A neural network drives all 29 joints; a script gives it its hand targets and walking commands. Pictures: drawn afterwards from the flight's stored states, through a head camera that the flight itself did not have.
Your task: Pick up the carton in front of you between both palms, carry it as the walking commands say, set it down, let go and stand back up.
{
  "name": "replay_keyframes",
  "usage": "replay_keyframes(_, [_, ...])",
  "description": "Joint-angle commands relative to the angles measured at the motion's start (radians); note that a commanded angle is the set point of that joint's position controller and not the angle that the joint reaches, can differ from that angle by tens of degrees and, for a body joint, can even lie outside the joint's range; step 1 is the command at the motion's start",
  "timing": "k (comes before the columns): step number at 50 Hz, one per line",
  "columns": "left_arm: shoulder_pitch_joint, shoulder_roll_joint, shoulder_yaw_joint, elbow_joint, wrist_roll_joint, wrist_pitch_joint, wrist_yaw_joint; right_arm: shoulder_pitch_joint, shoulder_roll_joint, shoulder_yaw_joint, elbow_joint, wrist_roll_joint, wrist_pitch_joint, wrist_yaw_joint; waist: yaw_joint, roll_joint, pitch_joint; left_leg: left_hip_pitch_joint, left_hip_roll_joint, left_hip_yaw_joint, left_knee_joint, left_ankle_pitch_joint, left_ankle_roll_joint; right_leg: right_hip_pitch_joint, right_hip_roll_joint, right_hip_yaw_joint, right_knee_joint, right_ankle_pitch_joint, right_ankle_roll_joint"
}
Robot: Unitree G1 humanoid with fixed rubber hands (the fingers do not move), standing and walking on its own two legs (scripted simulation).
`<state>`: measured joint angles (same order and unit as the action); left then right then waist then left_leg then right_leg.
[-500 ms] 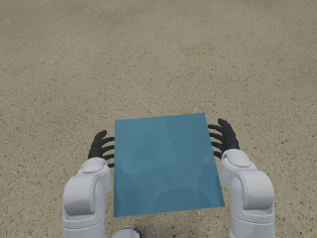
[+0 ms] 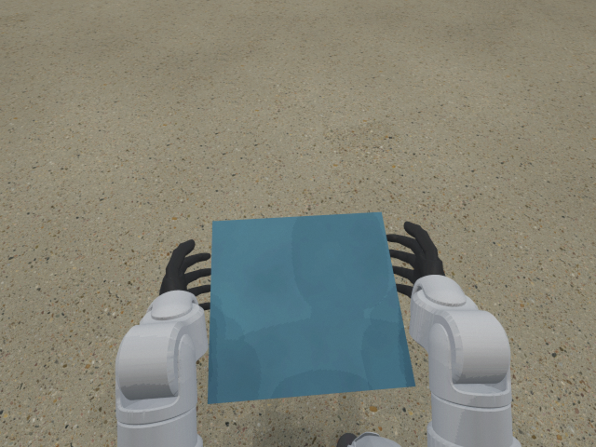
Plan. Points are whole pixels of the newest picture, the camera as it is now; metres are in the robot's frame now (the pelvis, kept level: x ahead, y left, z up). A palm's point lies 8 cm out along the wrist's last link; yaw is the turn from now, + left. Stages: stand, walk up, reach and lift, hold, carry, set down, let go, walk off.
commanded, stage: carry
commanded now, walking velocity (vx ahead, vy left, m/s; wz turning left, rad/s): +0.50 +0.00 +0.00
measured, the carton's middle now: (300, 317) +0.29 +0.01 -0.01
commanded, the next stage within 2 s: none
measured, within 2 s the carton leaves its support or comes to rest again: neither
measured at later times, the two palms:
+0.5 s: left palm (216, 133) +0.60 +0.15 +0.10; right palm (376, 122) +0.61 -0.14 +0.11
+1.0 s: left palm (229, 50) +0.94 +0.15 +0.09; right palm (346, 45) +0.95 -0.13 +0.10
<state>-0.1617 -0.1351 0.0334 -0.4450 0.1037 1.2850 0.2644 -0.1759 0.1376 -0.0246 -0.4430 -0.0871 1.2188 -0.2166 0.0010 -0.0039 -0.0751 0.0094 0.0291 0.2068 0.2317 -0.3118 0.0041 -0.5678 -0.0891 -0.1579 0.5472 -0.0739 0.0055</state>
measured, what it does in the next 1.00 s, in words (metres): walks ahead: right foot, then left foot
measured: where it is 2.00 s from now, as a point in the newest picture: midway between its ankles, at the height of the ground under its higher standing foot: (292, 251)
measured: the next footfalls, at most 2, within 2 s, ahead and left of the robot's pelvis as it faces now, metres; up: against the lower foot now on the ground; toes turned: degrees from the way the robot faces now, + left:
right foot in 0.08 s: +0.23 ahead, -0.11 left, +0.00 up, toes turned -10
left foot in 0.54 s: +0.55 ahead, +0.11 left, +0.00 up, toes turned +12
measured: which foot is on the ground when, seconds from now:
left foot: down 0.00-0.10, up 0.12-0.52, down 0.54-1.00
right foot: up 0.00-0.06, down 0.08-0.54, up 0.56-1.00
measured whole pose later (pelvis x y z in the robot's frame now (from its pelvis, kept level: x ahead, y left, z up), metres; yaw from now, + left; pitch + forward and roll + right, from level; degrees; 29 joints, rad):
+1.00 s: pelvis +0.68 +0.00 -0.01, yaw +1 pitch +3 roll +0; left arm -0.16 -0.14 0.03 -0.43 0.10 1.30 0.26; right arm -0.17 0.14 -0.01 -0.44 -0.09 1.25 -0.21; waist 0.00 0.01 -0.08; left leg 0.08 0.04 0.20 0.28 -0.41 -0.02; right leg -0.50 -0.06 -0.20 0.46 -0.06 -0.01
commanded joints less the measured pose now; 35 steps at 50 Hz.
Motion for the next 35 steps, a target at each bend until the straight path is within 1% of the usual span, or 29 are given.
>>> replay_keyframes(1, [-0.444, -0.945, -0.601, -0.111, -0.401, -0.045, -0.278, -0.258, 0.975, 0.535, 0.008, 0.327, 0.021, 0.236, -0.018, 0.158, -0.155, 0.128, 0.205, -0.05, 0.045, 0.629, 0.083, 0.092, 0.043, -0.067, -0.079, 0.034, -0.024])
replay_keyframes(2, [-0.44, -0.943, -0.597, -0.102, -0.402, -0.044, -0.28, -0.269, 0.972, 0.537, 0.009, 0.327, 0.022, 0.236, -0.005, 0.149, -0.177, 0.101, 0.189, -0.013, 0.137, 0.691, 0.065, 0.205, 0.075, -0.105, -0.112, 0.024, -0.031])
replay_keyframes(3, [-0.438, -0.941, -0.592, -0.091, -0.402, -0.045, -0.283, -0.266, 0.97, 0.541, 0.012, 0.327, 0.024, 0.237, 0.004, 0.118, -0.224, 0.029, 0.157, 0.032, 0.283, 0.712, 0.04, 0.381, 0.113, -0.141, -0.13, -0.023, -0.037])
replay_keyframes(4, [-0.426, -0.941, -0.582, -0.08, -0.399, -0.046, -0.285, -0.28, 0.962, 0.544, 0.012, 0.328, 0.025, 0.237, 0.024, 0.061, -0.289, -0.119, 0.133, 0.036, 0.474, 0.549, 0.012, 0.589, 0.022, -0.024, -0.128, -0.08, -0.048])
replay_keyframes(5, [-0.433, -0.939, -0.579, -0.063, -0.385, -0.054, -0.285, -0.302, 0.97, 0.558, -0.012, 0.336, 0.03, 0.239, 0.036, -0.19, -0.39, -0.414, 0.028, 0.006, 0.802, 0.292, -0.038, 0.829, -0.255, 0.452, -0.221, -0.208, -0.19])
replay_keyframes(6, [-0.423, -0.967, -0.582, -0.051, -0.394, -0.065, -0.287, -0.318, 0.987, 0.575, -0.012, 0.345, 0.029, 0.244, 0.03, -0.314, -0.364, -0.638, -0.055, -0.092, 0.977, -0.153, -0.038, 0.889, -0.338, 0.671, -0.326, -0.069, -0.261])
replay_keyframes(7, [-0.431, -0.977, -0.574, -0.09, -0.388, -0.075, -0.287, -0.313, 1.025, 0.578, 0.01, 0.349, 0.019, 0.248, 0.028, -0.223, -0.355, -0.695, 0.01, -0.186, 1.089, -0.169, -0.003, 0.872, -0.335, 0.563, -0.288, 0.067, -0.256])
replay_keyframes(8, [-0.444, -1.022, -0.574, -0.09, -0.392, -0.087, -0.289, -0.319, 1.063, 0.583, 0.009, 0.357, 0.007, 0.253, 0.026, -0.132, -0.359, -0.706, 0.05, -0.211, 1.081, -0.128, 0.02, 0.835, -0.304, 0.468, -0.256, 0.174, -0.228])
replay_keyframes(9, [-0.464, -1.058, -0.574, -0.107, -0.396, -0.103, -0.292, -0.322, 1.103, 0.589, 0.013, 0.363, -0.007, 0.258, 0.024, -0.043, -0.338, -0.69, 0.086, -0.216, 1.004, -0.063, 0.024, 0.767, -0.282, 0.376, -0.258, 0.201, -0.187])
replay_keyframes(10, [-0.487, -1.082, -0.577, -0.125, -0.402, -0.117, -0.294, -0.326, 1.136, 0.591, 0.016, 0.365, -0.022, 0.261, 0.02, -0.04, -0.331, -0.655, 0.103, -0.213, 0.92, -0.016, 0.02, 0.717, -0.26, 0.313, -0.284, 0.156, -0.151])
replay_keyframes(11, [-0.501, -1.096, -0.579, -0.14, -0.406, -0.129, -0.297, -0.326, 1.155, 0.591, 0.013, 0.364, -0.036, 0.26, 0.019, -0.064, -0.335, -0.623, 0.097, -0.193, 0.866, 0.011, 0.014, 0.691, -0.243, 0.263, -0.306, 0.133, -0.135])
replay_keyframes(12, [-0.501, -1.103, -0.583, -0.15, -0.409, -0.136, -0.299, -0.316, 1.167, 0.593, 0.007, 0.36, -0.048, 0.258, 0.019, -0.088, -0.33, -0.61, 0.09, -0.171, 0.817, 0.024, 0.007, 0.675, -0.232, 0.225, -0.323, 0.122, -0.136])
replay_keyframes(14, [-0.488, -1.098, -0.589, -0.163, -0.413, -0.145, -0.303, -0.295, 1.168, 0.599, -0.011, 0.348, -0.064, 0.247, 0.018, -0.112, -0.312, -0.623, 0.086, -0.136, 0.704, 0.049, -0.01, 0.667, -0.219, 0.177, -0.353, 0.1, -0.155])
replay_keyframes(15, [-0.478, -1.088, -0.592, -0.17, -0.415, -0.146, -0.303, -0.287, 1.159, 0.6, -0.022, 0.343, -0.068, 0.241, 0.018, -0.121, -0.298, -0.637, 0.086, -0.12, 0.644, 0.073, -0.019, 0.675, -0.212, 0.155, -0.364, 0.11, -0.162])
replay_keyframes(18, [-0.439, -1.041, -0.597, -0.195, -0.416, -0.139, -0.297, -0.262, 1.109, 0.605, -0.066, 0.34, -0.064, 0.224, 0.02, -0.132, -0.247, -0.639, 0.071, -0.074, 0.459, 0.166, -0.026, 0.7, -0.173, 0.087, -0.358, 0.19, -0.147])
replay_keyframes(20, [-0.414, -0.995, -0.596, -0.212, -0.411, -0.125, -0.288, -0.256, 1.062, 0.608, -0.096, 0.346, -0.05, 0.216, 0.024, -0.137, -0.22, -0.616, 0.051, -0.047, 0.368, 0.237, -0.017, 0.717, -0.163, 0.055, -0.348, 0.265, -0.132])
replay_keyframes(23, [-0.379, -0.923, -0.589, -0.212, -0.391, -0.093, -0.271, -0.249, 0.983, 0.604, -0.107, 0.355, -0.014, 0.212, 0.026, -0.148, -0.175, -0.564, 0.03, -0.014, 0.265, 0.299, 0.007, 0.74, -0.15, 0.013, -0.32, 0.356, -0.1])
replay_keyframes(24, [-0.373, -0.901, -0.587, -0.209, -0.385, -0.081, -0.265, -0.25, 0.959, 0.599, -0.104, 0.358, -0.001, 0.212, 0.024, -0.155, -0.169, -0.519, 0.021, 0.001, 0.24, 0.301, 0.017, 0.74, -0.147, -0.002, -0.288, 0.414, -0.086])
replay_keyframes(25, [-0.373, -0.88, -0.585, -0.208, -0.382, -0.069, -0.261, -0.248, 0.938, 0.591, -0.097, 0.36, 0.011, 0.213, 0.017, -0.159, -0.183, -0.434, -0.001, 0.025, 0.224, 0.292, 0.025, 0.725, -0.141, -0.027, -0.218, 0.488, -0.07])
replay_keyframes(26, [-0.381, -0.862, -0.584, -0.209, -0.381, -0.057, -0.257, -0.24, 0.921, 0.58, -0.083, 0.359, 0.021, 0.213, -0.002, -0.137, -0.219, -0.281, -0.041, 0.073, 0.171, 0.287, 0.026, 0.678, -0.107, -0.086, -0.083, 0.511, -0.044])
replay_keyframes(27, [-0.389, -0.839, -0.582, -0.209, -0.381, -0.045, -0.253, -0.235, 0.898, 0.564, -0.07, 0.356, 0.031, 0.213, -0.017, -0.088, -0.276, -0.07, -0.03, 0.056, 0.182, 0.218, 0.029, 0.559, -0.072, -0.1, 0.082, 0.411, -0.023])
replay_keyframes(28, [-0.411, -0.819, -0.579, -0.211, -0.384, -0.031, -0.251, -0.228, 0.876, 0.551, -0.059, 0.35, 0.039, 0.211, -0.033, 0.071, -0.339, 0.092, 0.17, -0.242, 0.133, 0.12, 0.067, 0.388, -0.026, -0.097, 0.325, 0.14, 0.012])
replay_keyframes(29, [-0.43, -0.826, -0.589, -0.222, -0.393, -0.021, -0.249, -0.259, 0.874, 0.549, -0.04, 0.351, 0.037, 0.212, -0.028, 0.332, -0.38, 0.327, 0.383, -0.657, 0.049, 0.107, 0.222, 0.03, 0.104, -0.015, 0.582, -0.325, 0.037])
replay_keyframes(30, [-0.437, -0.841, -0.597, -0.205, -0.401, -0.016, -0.253, -0.244, 0.903, 0.539, -0.038, 0.361, 0.038, 0.217, -0.026, 0.303, -0.35, 0.294, 0.401, -0.685, 0.017, 0.246, 0.247, -0.074, 0.08, 0.108, 0.745, -0.42, 0.009])
replay_keyframes(31, [-0.461, -0.886, -0.604, -0.184, -0.409, -0.019, -0.261, -0.269, 0.942, 0.542, -0.043, 0.362, 0.036, 0.223, -0.028, 0.238, -0.339, 0.256, 0.366, -0.568, 0.045, 0.372, 0.232, -0.106, 0.035, 0.148, 0.783, -0.398, -0.018])
replay_keyframes(32, [-0.43, -0.917, -0.603, -0.175, -0.407, -0.022, -0.265, -0.262, 0.968, 0.548, -0.08, 0.359, 0.029, 0.221, -0.023, 0.106, -0.331, 0.2, 0.351, -0.483, 0.056, 0.431, 0.199, -0.104, -0.007, 0.159, 0.738, -0.338, -0.031])
replay_keyframes(33, [-0.478, -0.967, -0.608, -0.164, -0.416, -0.031, -0.273, -0.315, 1.014, 0.547, -0.062, 0.354, 0.025, 0.225, -0.019, 0.047, -0.315, 0.143, 0.332, -0.411, 0.041, 0.446, 0.166, -0.083, -0.033, 0.161, 0.66, -0.288, -0.034])
replay_keyframes(34, [-0.484, -0.997, -0.607, -0.162, -0.422, -0.038, -0.278, -0.332, 1.044, 0.553, -0.071, 0.361, 0.018, 0.228, -0.011, 0.058, -0.319, 0.104, 0.31, -0.357, 0.012, 0.38, 0.139, -0.051, -0.045, 0.156, 0.588, -0.248, -0.032])
replay_keyframes(35, [-0.488, -1.018, -0.611, -0.164, -0.424, -0.047, -0.28, -0.347, 1.063, 0.561, -0.081, 0.37, 0.011, 0.232, -0.01, 0.078, -0.315, 0.085, 0.296, -0.318, -0.011, 0.342, 0.132, -0.032, -0.037, 0.132, 0.524, -0.229, -0.026])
